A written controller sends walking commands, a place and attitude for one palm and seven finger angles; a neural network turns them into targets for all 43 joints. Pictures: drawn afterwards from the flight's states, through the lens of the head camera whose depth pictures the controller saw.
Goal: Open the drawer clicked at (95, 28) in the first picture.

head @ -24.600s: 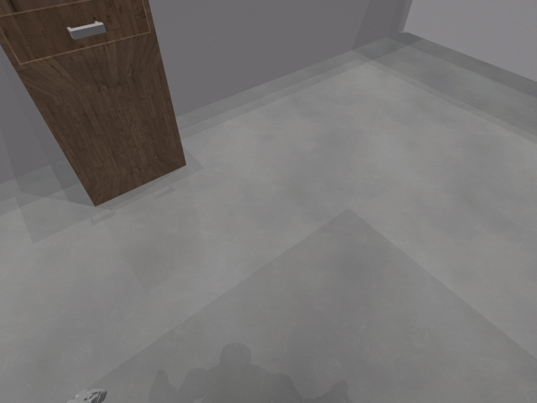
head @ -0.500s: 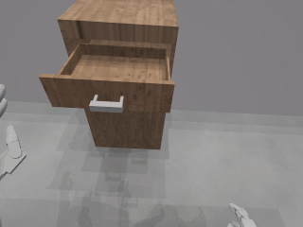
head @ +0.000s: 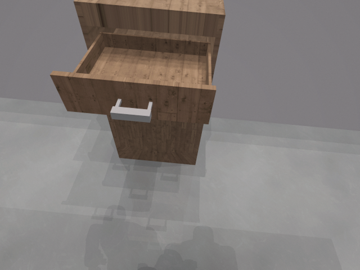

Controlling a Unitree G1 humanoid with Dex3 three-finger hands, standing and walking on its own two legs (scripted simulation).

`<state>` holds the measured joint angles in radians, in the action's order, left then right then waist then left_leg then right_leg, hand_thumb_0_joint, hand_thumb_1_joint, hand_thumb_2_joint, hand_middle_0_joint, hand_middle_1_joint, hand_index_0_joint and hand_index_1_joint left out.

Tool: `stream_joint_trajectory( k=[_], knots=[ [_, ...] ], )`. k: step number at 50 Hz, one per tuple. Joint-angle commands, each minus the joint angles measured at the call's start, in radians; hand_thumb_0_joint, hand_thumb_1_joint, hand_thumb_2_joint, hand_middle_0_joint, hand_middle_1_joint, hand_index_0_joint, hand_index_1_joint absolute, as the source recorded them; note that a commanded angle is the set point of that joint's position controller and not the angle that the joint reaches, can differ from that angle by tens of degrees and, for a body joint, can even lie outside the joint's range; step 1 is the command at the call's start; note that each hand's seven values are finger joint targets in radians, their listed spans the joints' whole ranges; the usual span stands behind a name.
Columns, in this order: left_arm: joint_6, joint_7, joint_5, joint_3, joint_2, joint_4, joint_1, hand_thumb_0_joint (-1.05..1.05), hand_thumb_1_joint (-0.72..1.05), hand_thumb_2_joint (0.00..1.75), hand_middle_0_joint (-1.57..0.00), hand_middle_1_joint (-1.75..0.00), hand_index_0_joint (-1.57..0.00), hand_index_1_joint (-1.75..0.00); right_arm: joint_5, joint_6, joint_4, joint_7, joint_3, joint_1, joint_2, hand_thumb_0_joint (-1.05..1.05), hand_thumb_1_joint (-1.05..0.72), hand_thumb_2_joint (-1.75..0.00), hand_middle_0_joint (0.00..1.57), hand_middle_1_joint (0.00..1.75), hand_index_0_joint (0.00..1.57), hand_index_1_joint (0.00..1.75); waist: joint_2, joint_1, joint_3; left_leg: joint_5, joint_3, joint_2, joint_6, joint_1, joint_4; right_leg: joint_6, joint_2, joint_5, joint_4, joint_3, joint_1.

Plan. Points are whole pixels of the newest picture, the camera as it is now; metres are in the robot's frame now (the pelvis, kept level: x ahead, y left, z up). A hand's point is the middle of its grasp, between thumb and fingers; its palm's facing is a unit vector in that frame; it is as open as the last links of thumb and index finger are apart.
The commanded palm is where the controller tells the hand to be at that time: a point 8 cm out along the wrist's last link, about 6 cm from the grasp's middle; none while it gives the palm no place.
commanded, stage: let the arm hang, fingers relaxed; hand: left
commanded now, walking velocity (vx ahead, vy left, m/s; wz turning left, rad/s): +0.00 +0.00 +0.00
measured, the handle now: (133, 108) +0.52 +0.17 +0.03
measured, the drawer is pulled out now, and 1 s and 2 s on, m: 0.30 0.30 0.30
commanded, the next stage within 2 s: look to check the result in 0.74 s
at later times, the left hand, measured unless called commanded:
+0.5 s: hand out of the picture -0.01 +0.17 -0.17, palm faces +0.02 -0.98 -0.18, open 7.4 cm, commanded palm none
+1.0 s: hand out of the picture +0.00 +0.16 -0.17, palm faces +0.03 -0.98 -0.18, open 7.4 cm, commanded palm none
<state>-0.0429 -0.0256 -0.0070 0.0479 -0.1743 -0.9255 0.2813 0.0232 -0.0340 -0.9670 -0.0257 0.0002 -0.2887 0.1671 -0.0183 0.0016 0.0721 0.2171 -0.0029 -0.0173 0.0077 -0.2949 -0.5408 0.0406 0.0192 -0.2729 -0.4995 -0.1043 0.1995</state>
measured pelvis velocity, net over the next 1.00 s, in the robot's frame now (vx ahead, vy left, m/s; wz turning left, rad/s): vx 0.01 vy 0.00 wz -0.03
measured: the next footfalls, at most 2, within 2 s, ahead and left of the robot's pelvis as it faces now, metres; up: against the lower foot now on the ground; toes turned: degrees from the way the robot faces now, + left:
none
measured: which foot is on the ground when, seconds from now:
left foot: down 0.00-1.00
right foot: down 0.00-1.00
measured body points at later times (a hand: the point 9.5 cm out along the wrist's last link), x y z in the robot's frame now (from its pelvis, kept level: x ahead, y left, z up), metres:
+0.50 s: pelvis +0.00 +0.01 +0.01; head +0.01 -0.01 +0.46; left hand -0.01 +0.22 -0.15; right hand -0.03 -0.18 -0.16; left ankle +0.05 +0.11 -0.73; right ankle +0.00 -0.09 -0.73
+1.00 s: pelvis +0.01 +0.00 +0.01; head +0.02 -0.01 +0.46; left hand +0.00 +0.22 -0.15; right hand -0.03 -0.20 -0.16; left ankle +0.05 +0.11 -0.73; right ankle +0.00 -0.09 -0.73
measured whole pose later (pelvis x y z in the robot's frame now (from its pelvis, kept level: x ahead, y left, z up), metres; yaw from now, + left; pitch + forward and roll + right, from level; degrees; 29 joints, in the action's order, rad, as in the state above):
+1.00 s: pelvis +0.01 +0.00 +0.01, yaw -2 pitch -2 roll +0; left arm -0.01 -0.04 -0.01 0.02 -0.11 -1.16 0.28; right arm 0.01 -0.01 -1.12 -0.04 0.01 -0.32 0.10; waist 0.03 0.01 0.07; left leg 0.18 -0.04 -0.01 0.01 -0.21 -0.43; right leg 0.03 0.02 -0.24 -0.41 -0.07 0.14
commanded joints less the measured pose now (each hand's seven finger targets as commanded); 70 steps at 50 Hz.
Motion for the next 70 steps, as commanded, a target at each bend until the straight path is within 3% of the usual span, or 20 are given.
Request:
stream_joint_trajectory(
  k=[1, 13, 16, 20, 32, 46, 50, 56, 62, 70],
  knots=[
    [0.036, 0.005, -0.006, 0.005, -0.095, -0.034, 0.046, 0.00, 0.90, 0.90, -0.20, -0.30, -0.20, -0.30, -0.005, 0.028, 0.014, -0.015, 0.024, -0.032, 0.089, 0.00, -0.90, -0.90, 0.20, 0.30, 0.20, 0.30, 0.112, 0.002, -0.085, -0.021, 0.092, -0.087, 0.038, 0.060, 0.161, 0.022, -0.106, 0.058, 0.158, 0.127, -0.046],
    [0.035, -0.007, -0.001, -0.021, -0.077, -0.203, 0.086, 0.00, 0.90, 0.90, -0.20, -0.30, -0.20, -0.30, -0.012, 0.019, -0.111, -0.019, 0.017, -0.112, 0.061, 0.00, -0.90, -0.90, 0.20, 0.30, 0.20, 0.30, 0.013, 0.011, 0.030, 0.034, 0.072, -0.084, 0.029, 0.084, 0.207, 0.017, -0.107, -0.038, 0.207, 0.131, 0.034],
    [0.033, -0.010, -0.003, -0.019, -0.064, -0.212, 0.091, 0.00, 0.90, 0.90, -0.20, -0.30, -0.20, -0.30, -0.009, 0.017, -0.123, -0.019, 0.019, -0.117, 0.048, 0.00, -0.90, -0.90, 0.20, 0.30, 0.20, 0.30, 0.024, 0.012, 0.056, 0.065, 0.068, -0.083, 0.030, 0.073, 0.214, 0.015, -0.103, -0.067, 0.203, 0.128, 0.061],
    [0.035, -0.013, -0.006, -0.015, -0.053, -0.213, 0.100, 0.00, 0.90, 0.90, -0.20, -0.30, -0.20, -0.30, -0.010, 0.019, -0.127, -0.019, 0.022, -0.115, 0.032, 0.00, -0.90, -0.90, 0.20, 0.30, 0.20, 0.30, 0.004, 0.006, 0.051, 0.050, 0.063, -0.080, 0.031, 0.073, 0.208, 0.014, -0.101, -0.052, 0.193, 0.131, 0.065],
    [0.042, -0.016, -0.003, -0.006, -0.030, -0.204, 0.081, 0.00, 0.90, 0.90, -0.20, -0.30, -0.20, -0.30, -0.007, 0.028, -0.142, -0.023, 0.024, -0.126, -0.006, 0.00, -0.90, -0.90, 0.20, 0.30, 0.20, 0.30, 0.038, 0.006, 0.048, -0.013, 0.047, -0.077, 0.025, 0.058, 0.194, 0.016, -0.108, 0.009, 0.189, 0.135, 0.033],
    [0.044, -0.016, -0.002, -0.007, -0.028, -0.209, 0.071, 0.00, 0.90, 0.90, -0.20, -0.30, -0.20, -0.30, -0.009, 0.030, -0.143, -0.026, 0.025, -0.121, 0.009, 0.00, -0.90, -0.90, 0.20, 0.30, 0.20, 0.30, 0.047, 0.012, 0.029, -0.044, 0.051, -0.085, 0.023, 0.097, 0.196, 0.013, -0.107, 0.032, 0.194, 0.133, 0.020],
    [0.046, -0.017, -0.002, -0.008, -0.032, -0.212, 0.078, 0.00, 0.90, 0.90, -0.20, -0.30, -0.20, -0.30, -0.012, 0.030, -0.140, -0.026, 0.026, -0.108, 0.010, 0.00, -0.90, -0.90, 0.20, 0.30, 0.20, 0.30, 0.016, 0.006, 0.025, -0.073, 0.047, -0.085, 0.023, 0.116, 0.188, 0.012, -0.108, 0.049, 0.197, 0.132, 0.021],
    [0.046, -0.017, -0.002, -0.008, -0.029, -0.212, 0.071, 0.00, 0.90, 0.90, -0.20, -0.30, -0.20, -0.30, -0.009, 0.030, -0.143, -0.027, 0.024, -0.104, 0.014, 0.00, -0.90, -0.90, 0.20, 0.30, 0.20, 0.30, 0.043, 0.011, 0.031, -0.069, 0.047, -0.087, 0.021, 0.112, 0.193, 0.011, -0.109, 0.054, 0.200, 0.133, 0.017],
    [0.047, -0.017, -0.002, -0.008, -0.034, -0.211, 0.065, 0.00, 0.90, 0.90, -0.20, -0.30, -0.20, -0.30, -0.009, 0.031, -0.145, -0.026, 0.024, -0.095, 0.016, 0.00, -0.90, -0.90, 0.20, 0.30, 0.20, 0.30, 0.018, 0.009, 0.024, -0.099, 0.045, -0.088, 0.021, 0.119, 0.191, 0.009, -0.112, 0.079, 0.197, 0.130, 0.004],
    [0.049, -0.017, -0.002, -0.006, -0.039, -0.210, 0.061, 0.00, 0.90, 0.90, -0.20, -0.30, -0.20, -0.30, -0.011, 0.034, -0.147, -0.028, 0.025, -0.086, 0.021, 0.00, -0.90, -0.90, 0.20, 0.30, 0.20, 0.30, 0.030, 0.006, 0.016, -0.125, 0.042, -0.090, 0.019, 0.131, 0.188, 0.010, -0.110, 0.105, 0.200, 0.134, -0.009]
  ],
)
